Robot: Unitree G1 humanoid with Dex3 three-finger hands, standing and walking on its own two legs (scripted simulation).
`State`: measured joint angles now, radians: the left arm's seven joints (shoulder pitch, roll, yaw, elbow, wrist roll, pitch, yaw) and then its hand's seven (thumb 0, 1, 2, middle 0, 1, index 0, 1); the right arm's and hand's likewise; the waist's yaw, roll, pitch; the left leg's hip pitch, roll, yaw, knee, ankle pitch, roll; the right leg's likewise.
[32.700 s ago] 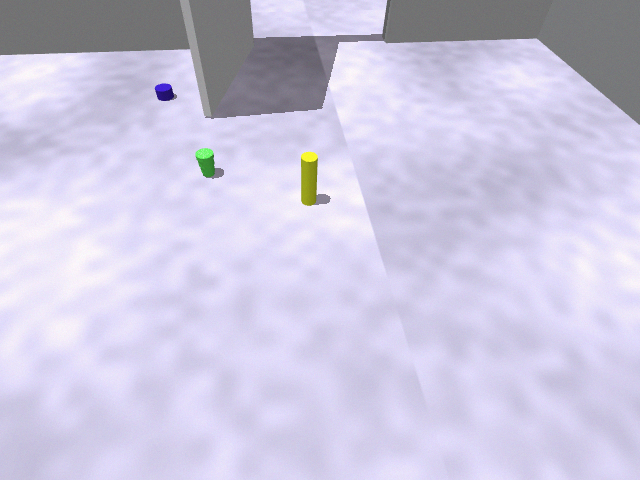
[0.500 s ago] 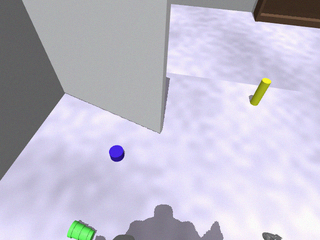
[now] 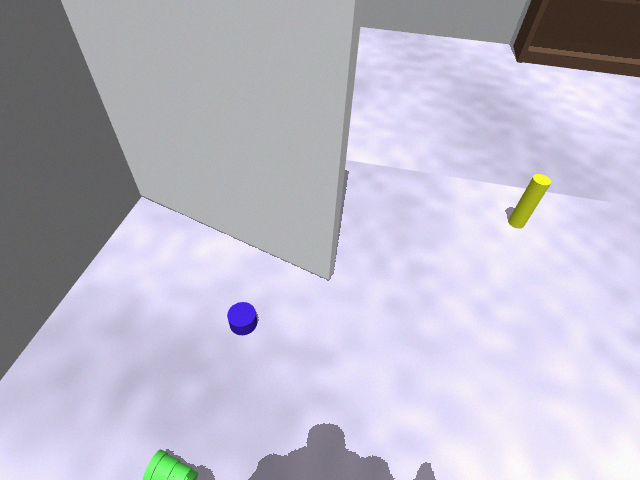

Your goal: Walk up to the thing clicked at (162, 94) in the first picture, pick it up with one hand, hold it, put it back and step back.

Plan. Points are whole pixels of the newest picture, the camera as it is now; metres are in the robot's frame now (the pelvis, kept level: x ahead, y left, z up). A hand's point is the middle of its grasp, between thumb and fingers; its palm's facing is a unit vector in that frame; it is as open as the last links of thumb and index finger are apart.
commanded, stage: walk up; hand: left
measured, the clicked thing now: (242, 318) +0.75 +0.25 -0.74
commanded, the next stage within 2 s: stand in 0.44 s
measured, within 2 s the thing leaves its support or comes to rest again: neither
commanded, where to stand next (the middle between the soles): +0.36 +0.02 m, yaw +0 degrees
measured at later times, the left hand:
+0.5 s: hand out of the picture +0.11 +0.26 -0.15, palm faces +0.01 -0.93 -0.36, open 7.4 cm
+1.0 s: hand out of the picture +0.07 +0.24 -0.14, palm faces -0.03 -0.94 -0.34, open 7.4 cm
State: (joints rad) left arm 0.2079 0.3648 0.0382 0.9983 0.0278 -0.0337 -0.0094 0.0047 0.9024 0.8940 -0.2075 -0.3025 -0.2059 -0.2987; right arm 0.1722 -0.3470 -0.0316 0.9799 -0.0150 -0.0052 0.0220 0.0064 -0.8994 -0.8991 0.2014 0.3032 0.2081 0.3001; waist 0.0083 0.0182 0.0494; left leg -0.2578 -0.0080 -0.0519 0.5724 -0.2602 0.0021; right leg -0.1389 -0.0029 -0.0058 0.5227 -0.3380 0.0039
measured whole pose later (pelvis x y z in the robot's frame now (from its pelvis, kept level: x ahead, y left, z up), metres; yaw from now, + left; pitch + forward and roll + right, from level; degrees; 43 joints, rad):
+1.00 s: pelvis -0.01 -0.01 +0.02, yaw +0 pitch -3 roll +0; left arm 0.10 0.34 0.01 1.14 0.01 -0.01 -0.01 0.00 0.90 0.89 -0.21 -0.30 -0.21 -0.30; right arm 0.09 -0.35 0.00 1.13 -0.01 -0.01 0.00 0.01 -0.90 -0.90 0.20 0.30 0.21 0.30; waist 0.00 0.01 0.07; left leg -0.15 0.00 -0.05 0.33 -0.13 -0.01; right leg -0.05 0.00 0.00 0.30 -0.21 0.01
